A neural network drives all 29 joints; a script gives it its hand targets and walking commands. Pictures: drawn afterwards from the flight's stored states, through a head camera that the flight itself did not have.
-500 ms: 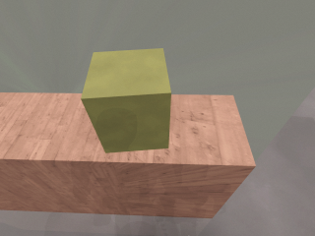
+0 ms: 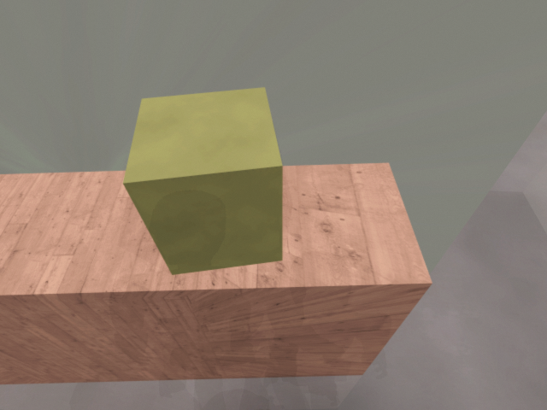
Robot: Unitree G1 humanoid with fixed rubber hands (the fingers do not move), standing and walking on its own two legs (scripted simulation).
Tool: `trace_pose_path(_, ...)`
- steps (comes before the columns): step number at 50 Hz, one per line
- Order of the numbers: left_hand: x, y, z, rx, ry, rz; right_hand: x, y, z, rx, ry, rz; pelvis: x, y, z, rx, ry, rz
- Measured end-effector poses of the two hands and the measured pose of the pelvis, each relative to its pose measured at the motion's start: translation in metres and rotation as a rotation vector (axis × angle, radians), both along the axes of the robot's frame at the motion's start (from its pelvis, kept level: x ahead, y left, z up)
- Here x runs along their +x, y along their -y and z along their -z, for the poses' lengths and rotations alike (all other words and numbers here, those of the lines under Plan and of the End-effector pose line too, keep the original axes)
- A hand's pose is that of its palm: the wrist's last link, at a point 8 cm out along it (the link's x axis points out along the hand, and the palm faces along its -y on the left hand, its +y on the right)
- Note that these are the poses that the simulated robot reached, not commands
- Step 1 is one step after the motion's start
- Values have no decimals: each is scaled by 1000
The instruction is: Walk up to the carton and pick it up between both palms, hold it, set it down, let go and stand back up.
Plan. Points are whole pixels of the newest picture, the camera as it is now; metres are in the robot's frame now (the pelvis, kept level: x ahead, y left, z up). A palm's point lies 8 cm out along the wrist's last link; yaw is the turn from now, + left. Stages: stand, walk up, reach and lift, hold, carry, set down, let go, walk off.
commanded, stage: stand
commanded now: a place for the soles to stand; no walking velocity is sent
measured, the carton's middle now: (216, 184) +0.48 +0.12 +0.04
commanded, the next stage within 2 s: reach and lift in 0.16 s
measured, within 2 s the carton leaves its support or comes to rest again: neither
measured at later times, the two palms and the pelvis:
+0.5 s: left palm (117, 401) +0.16 +0.25 -0.09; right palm (460, 391) +0.17 -0.27 -0.10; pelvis -0.01 +0.00 -0.01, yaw +6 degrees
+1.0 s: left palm (97, 385) +0.17 +0.27 -0.04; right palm (440, 379) +0.18 -0.22 -0.06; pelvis +0.01 +0.00 +0.01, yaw +6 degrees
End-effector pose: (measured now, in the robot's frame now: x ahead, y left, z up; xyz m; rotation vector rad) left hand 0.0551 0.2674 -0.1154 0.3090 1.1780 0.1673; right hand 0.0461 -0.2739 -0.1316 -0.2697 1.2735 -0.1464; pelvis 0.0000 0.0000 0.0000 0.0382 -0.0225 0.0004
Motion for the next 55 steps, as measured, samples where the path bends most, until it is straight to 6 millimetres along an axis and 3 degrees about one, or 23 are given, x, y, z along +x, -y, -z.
trace_pose_path(10, -9, -9, -5, 20, -58, -33, 0, 5, 2, 1, 12, -1, -3, -1, -1, -11, -22, -15)
trace_pose_path(12, 11, -16, 1, 26, -82, -66, 24, 6, 5, 4, 92, -49, -13, -2, 8, -20, -25, -51)
trace_pose_path(17, 94, -15, -5, 17, 35, -28, 105, 1, -3, 2, 294, -102, -30, 1, 25, -29, -5, -82)
trace_pose_path(20, 118, -1, -15, -3, 76, 6, 127, -6, -12, 23, 344, -66, -28, 1, 25, -44, 19, -90)
trace_pose_path(25, 103, 15, -22, -37, 69, 8, 126, -8, -29, 25, 368, -44, -11, 3, 14, -61, 62, -101)
trace_pose_path(30, 91, 6, -28, -9, 134, -23, 124, -12, -40, 10, 412, -92, -2, 9, 9, -52, 61, -113)
trace_pose_path(39, 104, -4, -54, 1, 234, -27, 126, -51, -43, 86, 477, -93, 1, 8, -1, -47, 65, -116)
trace_pose_path(49, 113, 1, -70, -44, 341, -38, 132, -50, -70, 61, 583, -112, 7, 1, -11, -42, 91, -98)
trace_pose_path(55, 113, 4, -75, -69, 423, -62, 142, -64, -85, 90, 627, -134, 8, 1, -13, -43, 104, -96)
